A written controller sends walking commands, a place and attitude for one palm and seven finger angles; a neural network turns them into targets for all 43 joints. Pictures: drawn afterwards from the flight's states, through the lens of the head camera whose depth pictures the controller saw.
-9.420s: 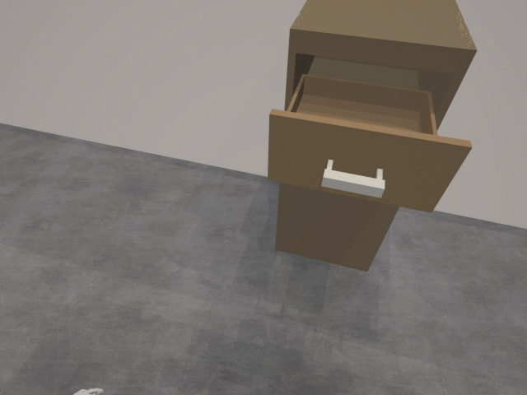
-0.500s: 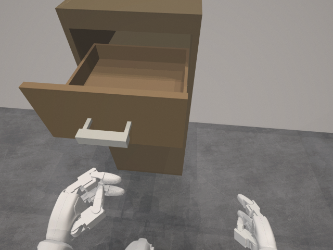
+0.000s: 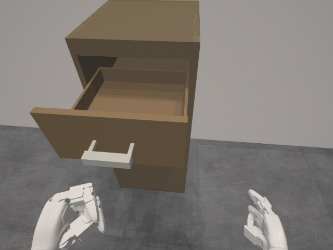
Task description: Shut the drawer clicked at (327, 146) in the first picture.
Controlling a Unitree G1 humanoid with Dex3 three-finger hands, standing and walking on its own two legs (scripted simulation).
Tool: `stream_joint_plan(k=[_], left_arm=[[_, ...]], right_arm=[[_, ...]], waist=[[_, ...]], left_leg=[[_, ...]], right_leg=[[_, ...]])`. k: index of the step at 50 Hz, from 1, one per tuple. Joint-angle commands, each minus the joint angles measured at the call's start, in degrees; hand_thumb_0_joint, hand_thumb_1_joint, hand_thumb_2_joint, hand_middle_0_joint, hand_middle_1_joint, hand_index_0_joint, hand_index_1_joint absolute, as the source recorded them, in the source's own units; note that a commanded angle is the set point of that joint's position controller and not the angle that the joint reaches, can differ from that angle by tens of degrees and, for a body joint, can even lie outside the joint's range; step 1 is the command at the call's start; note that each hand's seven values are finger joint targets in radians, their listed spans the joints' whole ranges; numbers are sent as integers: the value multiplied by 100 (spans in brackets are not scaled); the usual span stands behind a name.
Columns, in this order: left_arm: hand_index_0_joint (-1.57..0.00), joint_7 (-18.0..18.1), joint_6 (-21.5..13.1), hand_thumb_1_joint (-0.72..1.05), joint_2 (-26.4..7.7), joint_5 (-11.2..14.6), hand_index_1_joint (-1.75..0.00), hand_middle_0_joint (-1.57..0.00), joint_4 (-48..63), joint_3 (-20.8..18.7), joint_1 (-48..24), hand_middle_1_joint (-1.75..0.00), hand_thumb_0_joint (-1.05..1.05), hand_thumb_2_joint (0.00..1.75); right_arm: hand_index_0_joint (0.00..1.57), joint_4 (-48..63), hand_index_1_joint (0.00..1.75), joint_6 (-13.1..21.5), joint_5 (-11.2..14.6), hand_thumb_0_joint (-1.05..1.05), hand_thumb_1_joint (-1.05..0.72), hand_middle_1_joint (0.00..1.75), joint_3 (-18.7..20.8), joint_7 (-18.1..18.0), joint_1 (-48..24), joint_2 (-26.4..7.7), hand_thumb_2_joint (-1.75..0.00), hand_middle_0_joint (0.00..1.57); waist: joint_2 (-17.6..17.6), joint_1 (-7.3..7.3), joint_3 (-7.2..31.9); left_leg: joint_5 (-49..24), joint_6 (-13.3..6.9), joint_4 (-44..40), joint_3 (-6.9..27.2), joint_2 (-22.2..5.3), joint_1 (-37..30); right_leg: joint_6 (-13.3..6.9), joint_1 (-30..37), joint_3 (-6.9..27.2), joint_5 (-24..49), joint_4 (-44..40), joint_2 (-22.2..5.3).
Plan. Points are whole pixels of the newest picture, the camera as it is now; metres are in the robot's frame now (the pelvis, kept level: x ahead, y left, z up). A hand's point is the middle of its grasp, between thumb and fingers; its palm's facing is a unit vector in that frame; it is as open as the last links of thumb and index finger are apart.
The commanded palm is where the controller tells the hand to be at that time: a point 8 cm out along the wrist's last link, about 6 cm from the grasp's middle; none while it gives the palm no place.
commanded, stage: raise the hand and make a fist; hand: left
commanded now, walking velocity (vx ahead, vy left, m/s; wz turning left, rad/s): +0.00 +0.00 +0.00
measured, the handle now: (110, 152) +0.33 +0.17 +0.08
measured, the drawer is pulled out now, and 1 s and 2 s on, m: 0.28 0.28 0.28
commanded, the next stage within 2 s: bring the fist close to the handle in 0.72 s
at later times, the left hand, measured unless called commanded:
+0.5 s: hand (83, 214) +0.15 +0.15 +0.16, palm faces -0.01 -0.99 -0.10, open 3.3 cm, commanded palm +0.10 +0.19 +0.18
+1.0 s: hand (87, 212) +0.16 +0.15 +0.15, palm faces +0.02 -1.00 -0.08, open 3.3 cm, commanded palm +0.12 +0.19 +0.16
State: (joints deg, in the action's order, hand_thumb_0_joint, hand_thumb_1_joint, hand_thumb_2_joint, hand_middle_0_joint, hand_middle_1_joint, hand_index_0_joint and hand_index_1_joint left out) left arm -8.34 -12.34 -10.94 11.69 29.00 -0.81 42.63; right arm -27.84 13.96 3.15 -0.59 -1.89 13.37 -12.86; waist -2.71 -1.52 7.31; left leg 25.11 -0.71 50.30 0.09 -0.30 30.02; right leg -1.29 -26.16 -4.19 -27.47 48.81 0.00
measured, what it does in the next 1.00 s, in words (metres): stands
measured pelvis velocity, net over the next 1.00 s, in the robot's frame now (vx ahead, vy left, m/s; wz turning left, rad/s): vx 0.00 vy -0.02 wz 0.01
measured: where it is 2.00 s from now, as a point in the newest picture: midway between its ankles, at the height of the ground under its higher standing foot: outside the picture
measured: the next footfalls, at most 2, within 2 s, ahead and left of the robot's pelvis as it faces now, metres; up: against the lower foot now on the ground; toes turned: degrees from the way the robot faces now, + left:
none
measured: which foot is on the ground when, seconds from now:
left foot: down 0.00-1.00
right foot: down 0.00-1.00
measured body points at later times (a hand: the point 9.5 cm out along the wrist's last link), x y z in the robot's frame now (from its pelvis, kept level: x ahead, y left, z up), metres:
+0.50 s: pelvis +0.00 -0.01 +0.02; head -0.04 -0.03 +0.47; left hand +0.14 +0.20 +0.17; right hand +0.20 -0.22 -0.02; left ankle +0.01 +0.11 -0.70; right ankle -0.02 -0.10 -0.70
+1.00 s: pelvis +0.00 -0.02 +0.02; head -0.04 -0.04 +0.47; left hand +0.15 +0.20 +0.16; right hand +0.20 -0.23 -0.03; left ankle +0.01 +0.11 -0.70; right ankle -0.02 -0.10 -0.70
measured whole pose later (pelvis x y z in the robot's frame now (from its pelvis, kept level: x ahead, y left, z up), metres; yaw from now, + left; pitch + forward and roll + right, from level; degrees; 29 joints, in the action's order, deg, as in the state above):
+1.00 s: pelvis +0.00 -0.02 +0.02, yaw +0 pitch +0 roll +0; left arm -12.2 -2.4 -12.5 15.3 27.2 -6.7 35.3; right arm -33.7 20.8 3.9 -3.5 -3.4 13.8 -13.6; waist -3.7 -3.1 5.1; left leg 20.6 0.7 40.8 1.0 -1.1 19.8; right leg -2.5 -16.0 -4.9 -23.2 39.5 1.1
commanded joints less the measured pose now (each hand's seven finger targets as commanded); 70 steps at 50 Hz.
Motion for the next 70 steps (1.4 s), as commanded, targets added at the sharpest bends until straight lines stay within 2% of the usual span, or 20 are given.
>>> stream_joint_plan(k=[1, 5, 10, 15, 18, 20, 25, 27, 29, 33, 37, 39, 46, 49, 50, 54, 57, 64, 66, 70], left_arm=[[-140, 26, -11, 90, -443, 45, -160, -140, 1470, -249, -59, -160, 0, 90], [-140, 10, 254, 90, -440, 71, -160, -140, 1674, -277, -151, -160, 0, 90], [-140, -45, 447, 90, -646, 210, -160, -140, 1831, -600, -334, -160, 0, 90], [-140, -173, 671, 90, -662, 336, -160, -140, 1984, -606, -566, -160, 0, 90], [-140, -221, 839, 90, -754, 405, -160, -140, 1691, -868, -374, -160, 0, 90], [-140, -273, 925, 90, -709, 448, -160, -140, 1573, -880, -348, -160, 0, 90], [-140, -269, 782, 90, -830, 471, -160, -140, 1860, -985, -567, -160, 0, 90], [-140, -261, 705, 90, -763, 482, -160, -140, 1818, -910, -614, -160, 0, 90], [-140, -227, 632, 90, -827, 444, -160, -140, 1870, -959, -679, -160, 0, 90], [-140, -232, 639, 90, -834, 419, -160, -140, 1642, -962, -690, -160, 0, 90], [-140, -268, 717, 90, -786, 413, -160, -140, 1619, -915, -783, -160, 0, 90], [-140, -258, 750, 90, -926, 435, -160, -140, 1507, -1137, -740, -160, 0, 90], [-140, -385, 667, 90, -645, 523, -160, -140, 1026, -906, -1075, -160, 0, 90], [-140, -372, 544, 90, -738, 420, -160, -140, 1068, -897, -1198, -160, 0, 90], [-140, -363, 495, 90, -637, 386, -160, -140, 1072, -764, -1239, -160, 0, 90], [-140, -253, 347, 90, -726, 294, -160, -140, 808, -857, -1328, -160, 0, 90], [-140, -203, 253, 90, -481, 261, -160, -140, 727, -611, -1368, -160, 0, 90], [-140, -77, 103, 90, -518, 159, -160, -140, 327, -624, -1444, -160, 0, 90], [-140, -65, 13, 90, -319, 134, -160, -140, 355, -392, -1458, -160, 0, 90], [-140, 33, -137, 90, -419, 85, -160, -140, 164, -470, -1583, -160, 0, 90]], right_arm=[[20, 987, 30, 269, 7, 0, -90, 30, 150, -22, -531, -525, -90, 20], [20, 989, 30, 263, 29, 0, -90, 30, 52, -39, -603, -487, -90, 20], [20, 913, 30, 384, 62, 0, -90, 30, -14, -83, -680, -485, -90, 20], [20, 852, 30, 633, 124, 0, -90, 30, -90, -96, -794, -507, -90, 20], [20, 775, 30, 716, 139, 0, -90, 30, -70, -129, -841, -500, -90, 20], [20, 742, 30, 722, 162, 0, -90, 30, -75, -137, -875, -501, -90, 20], [20, 715, 30, 900, 155, 0, -90, 30, -56, -149, -853, -523, -90, 20], [20, 683, 30, 953, 146, 0, -90, 30, -43, -137, -818, -541, -90, 20], [20, 631, 30, 1021, 130, 0, -90, 30, -33, -131, -840, -548, -90, 20], [20, 609, 30, 1054, 121, 0, -90, 30, -9, -150, -812, -554, -90, 20], [20, 585, 30, 1044, 119, 0, -90, 30, -32, -150, -850, -557, -90, 20], [20, 540, 30, 1040, 126, 0, -90, 30, -24, -168, -912, -538, -90, 20], [20, 432, 30, 1054, 86, 0, -90, 30, -16, -210, -803, -605, -90, 20], [20, 415, 30, 1068, 62, 0, -90, 30, 13, -168, -787, -627, -90, 20], [20, 424, 30, 1068, 38, 0, -90, 30, 6, -157, -734, -625, -90, 20], [20, 366, 30, 974, 6, 0, -90, 30, 59, -129, -709, -640, -90, 20], [20, 413, 30, 905, -30, 0, -90, 30, 60, -102, -632, -643, -90, 20], [20, 423, 30, 670, -70, 0, -90, 30, 112, -81, -588, -668, -90, 20], [20, 506, 30, 648, -70, 0, -90, 30, 117, -58, -540, -659, -90, 20], [20, 497, 30, 547, -103, 0, -90, 30, 138, -55, -472, -686, -90, 20]], waist=[[240, 14, 81], [98, -10, -12], [257, -61, -30], [1, -94, -227], [393, -168, -247], [377, -170, -347], [28, -181, -224], [199, -154, -301], [0, -166, -289], [284, -165, -339], [164, -168, -373], [265, -215, -379], [427, -88, -452], [109, -94, -298], [215, -59, -255], [253, -46, -262], [246, 0, -161], [286, 38, -97], [193, 68, -18], [379, 113, 69]], left_leg=[[-1437, -172, -930, 145, -44, -643], [-1373, -162, -1092, 143, -51, -837], [-1316, -156, -1209, 139, -43, -985], [-1261, -144, -1369, 159, -30, -1108], [-1296, -135, -1419, 142, -20, -1094], [-1284, -131, -1446, 120, -2, -1087], [-1303, -135, -1443, 86, 27, -1268], [-1248, -138, -1440, 91, 22, -1233], [-1242, -140, -1427, 96, 32, -1284], [-1145, -148, -1424, 86, 32, -1219], [-1227, -147, -1468, 79, 38, -1242], [-1229, -143, -1452, 83, 35, -1218], [-1176, -145, -1424, 75, 51, -1201], [-1277, -142, -1402, 64, 58, -1239], [-1329, -151, -1405, 73, 69, -1242], [-1314, -143, -1351, 76, 64, -1129], [-1401, -143, -1335, 79, 69, -1138], [-1446, -125, -1221, 70, 62, -921], [-1438, -118, -1206, 56, 60, -964], [-1408, -117, -1105, 71, 56, -818]], right_leg=[[79, 68, -2, 1679, -958, 13], [63, 159, -27, 1606, -1117, 19], [74, 322, 20, 1580, -1357, 23], [62, 421, 34, 1555, -1530, 7], [87, 541, 87, 1623, -1639, 6], [90, 543, 121, 1625, -1715, 8], [84, 574, 157, 1557, -1770, -3], [99, 521, 153, 1479, -1794, 8], [82, 529, 165, 1470, -1812, 11], [112, 514, 276, 1272, -1919, -29], [107, 577, 267, 1437, -1896, -39], [106, 611, 298, 1408, -1966, -27], [161, 483, 375, 1288, -2016, -63], [129, 528, 317, 1469, -1883, -55], [133, 522, 269, 1544, -1816, -62], [122, 464, 256, 1522, -1749, -47], [121, 441, 164, 1664, -1593, -48], [108, 354, 168, 1737, -1452, -31], [95, 282, 137, 1704, -1358, -19], [102, 195, 169, 1661, -1275, -14]])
